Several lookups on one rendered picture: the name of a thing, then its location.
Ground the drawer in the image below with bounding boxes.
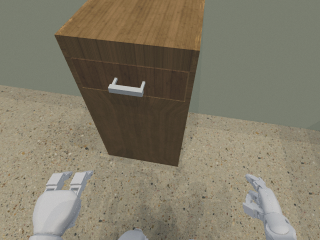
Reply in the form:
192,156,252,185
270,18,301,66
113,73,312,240
71,57,188,101

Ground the right robot forearm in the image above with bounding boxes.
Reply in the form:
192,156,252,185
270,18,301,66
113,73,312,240
263,212,297,240

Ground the robot right hand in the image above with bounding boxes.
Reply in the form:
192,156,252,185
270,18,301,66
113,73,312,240
242,173,282,222

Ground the handle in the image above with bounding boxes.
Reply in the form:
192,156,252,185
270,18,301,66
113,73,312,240
108,77,146,97

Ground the robot left hand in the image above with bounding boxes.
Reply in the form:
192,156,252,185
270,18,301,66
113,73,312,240
32,170,94,237

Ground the robot left thigh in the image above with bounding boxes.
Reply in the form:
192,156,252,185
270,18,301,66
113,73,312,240
118,230,149,240

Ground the cabinet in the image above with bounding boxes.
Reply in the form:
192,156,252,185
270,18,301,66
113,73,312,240
54,0,205,167

